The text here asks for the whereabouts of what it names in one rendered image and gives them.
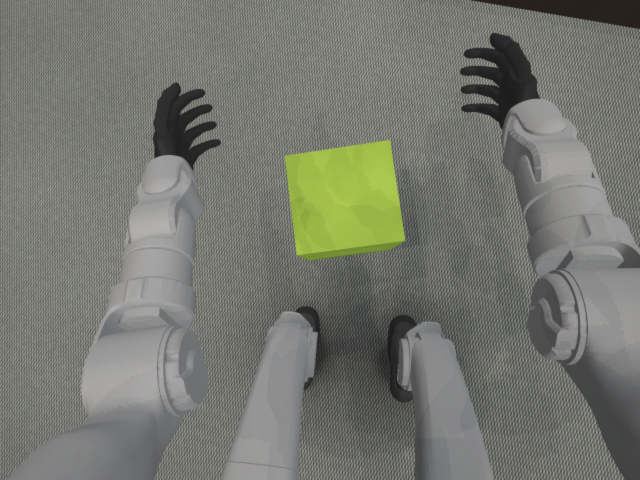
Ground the right robot upper arm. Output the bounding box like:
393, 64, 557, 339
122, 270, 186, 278
527, 268, 640, 480

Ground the robot left hand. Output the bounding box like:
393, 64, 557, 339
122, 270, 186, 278
153, 82, 221, 170

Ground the robot right forearm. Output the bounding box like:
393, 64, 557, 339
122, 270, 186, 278
501, 99, 640, 277

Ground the robot left forearm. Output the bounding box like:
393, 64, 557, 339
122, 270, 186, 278
81, 155, 204, 412

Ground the left robot upper arm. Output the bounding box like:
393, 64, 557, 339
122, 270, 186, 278
6, 324, 209, 480

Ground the robot thigh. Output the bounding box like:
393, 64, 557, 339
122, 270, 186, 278
399, 332, 494, 480
220, 321, 318, 480

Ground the carton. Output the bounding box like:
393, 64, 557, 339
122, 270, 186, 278
285, 140, 405, 261

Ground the robot left thigh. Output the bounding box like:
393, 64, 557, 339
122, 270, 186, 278
220, 321, 318, 480

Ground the robot right thigh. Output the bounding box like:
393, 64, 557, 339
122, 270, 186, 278
399, 332, 494, 480

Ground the robot right hand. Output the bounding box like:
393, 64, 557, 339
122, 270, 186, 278
460, 33, 540, 129

